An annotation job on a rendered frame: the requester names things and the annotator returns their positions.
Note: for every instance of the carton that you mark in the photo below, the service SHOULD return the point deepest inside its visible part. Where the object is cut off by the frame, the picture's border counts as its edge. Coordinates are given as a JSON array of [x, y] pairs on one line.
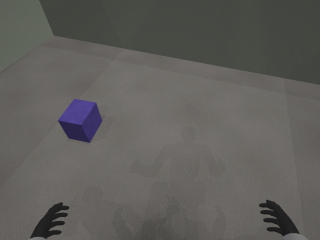
[[81, 120]]

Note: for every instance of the right robot hand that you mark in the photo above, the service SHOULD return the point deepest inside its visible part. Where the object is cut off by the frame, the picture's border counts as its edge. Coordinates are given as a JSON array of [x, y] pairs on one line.
[[283, 221]]

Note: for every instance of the left robot hand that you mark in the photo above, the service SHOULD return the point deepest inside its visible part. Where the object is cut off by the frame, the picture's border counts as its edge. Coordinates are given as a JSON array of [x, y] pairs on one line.
[[44, 225]]

